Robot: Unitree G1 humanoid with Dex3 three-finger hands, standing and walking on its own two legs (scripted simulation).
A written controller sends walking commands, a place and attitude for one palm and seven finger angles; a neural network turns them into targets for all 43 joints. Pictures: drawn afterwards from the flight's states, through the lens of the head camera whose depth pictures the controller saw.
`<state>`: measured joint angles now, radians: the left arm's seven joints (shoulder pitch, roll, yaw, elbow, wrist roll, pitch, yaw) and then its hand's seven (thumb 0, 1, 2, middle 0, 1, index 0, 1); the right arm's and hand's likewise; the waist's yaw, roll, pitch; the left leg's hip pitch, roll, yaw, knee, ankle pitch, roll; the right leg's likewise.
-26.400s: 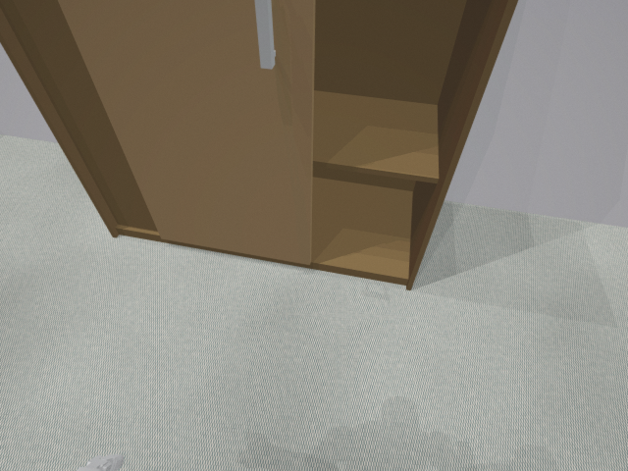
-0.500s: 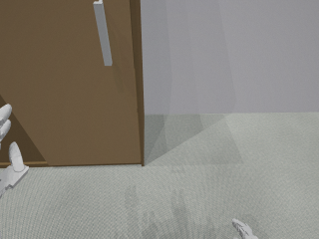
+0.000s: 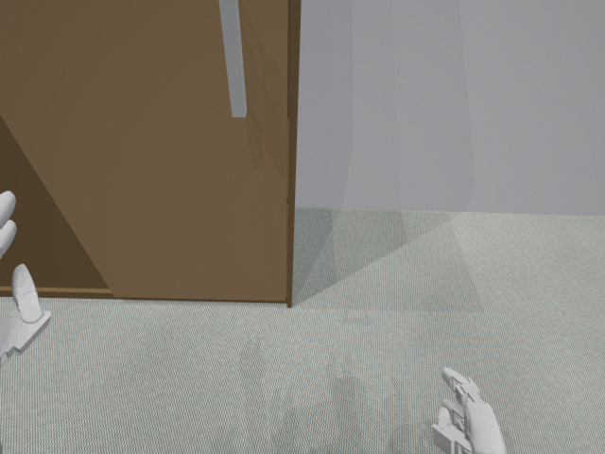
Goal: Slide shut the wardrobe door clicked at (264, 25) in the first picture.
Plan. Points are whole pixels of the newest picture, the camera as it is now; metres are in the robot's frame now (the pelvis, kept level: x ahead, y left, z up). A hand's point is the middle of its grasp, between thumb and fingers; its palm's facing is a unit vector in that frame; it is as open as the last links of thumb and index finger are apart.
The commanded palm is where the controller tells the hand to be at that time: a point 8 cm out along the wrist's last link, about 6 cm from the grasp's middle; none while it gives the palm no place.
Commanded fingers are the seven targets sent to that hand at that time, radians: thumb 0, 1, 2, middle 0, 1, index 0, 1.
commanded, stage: let the arm hang, fingers relaxed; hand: left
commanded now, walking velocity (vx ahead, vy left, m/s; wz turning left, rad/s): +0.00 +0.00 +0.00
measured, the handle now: (235, 55) +0.73 +0.19 +0.19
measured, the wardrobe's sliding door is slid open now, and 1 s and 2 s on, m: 0.00 0.00 0.00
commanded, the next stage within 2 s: look to check the result in 1.20 s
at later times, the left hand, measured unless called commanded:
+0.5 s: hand out of the picture -0.03 +0.20 -0.18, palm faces -0.02 -0.99 -0.15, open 7.1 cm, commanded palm none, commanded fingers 0.00 0.90 0.90 -0.20 -0.30 -0.20 -0.30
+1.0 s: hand out of the picture +0.01 +0.19 -0.17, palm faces -0.01 -0.98 -0.19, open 7.4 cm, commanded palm none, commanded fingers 0.00 0.90 0.90 -0.20 -0.30 -0.20 -0.30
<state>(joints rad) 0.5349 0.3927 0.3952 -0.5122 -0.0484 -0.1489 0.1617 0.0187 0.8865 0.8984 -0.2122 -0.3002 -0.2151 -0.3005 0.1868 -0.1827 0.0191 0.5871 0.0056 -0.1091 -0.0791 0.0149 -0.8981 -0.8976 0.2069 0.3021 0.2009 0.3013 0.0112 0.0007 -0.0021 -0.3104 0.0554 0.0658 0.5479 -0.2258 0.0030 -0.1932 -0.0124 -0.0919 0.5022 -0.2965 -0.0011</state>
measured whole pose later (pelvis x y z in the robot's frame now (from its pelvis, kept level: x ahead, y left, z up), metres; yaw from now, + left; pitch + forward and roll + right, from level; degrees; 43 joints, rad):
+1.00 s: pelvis +0.00 +0.02 +0.01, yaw +0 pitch -1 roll +0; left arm 0.23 0.17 -0.01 1.14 0.02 0.01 0.03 0.01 0.91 0.90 -0.20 -0.30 -0.20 -0.30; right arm 0.21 -0.17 -0.01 1.13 -0.02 0.02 -0.01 0.01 -0.92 -0.90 0.21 0.30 0.20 0.30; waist 0.00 0.00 0.03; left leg -0.25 0.01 0.09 0.41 -0.16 0.03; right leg -0.16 -0.06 -0.07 0.43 -0.25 0.03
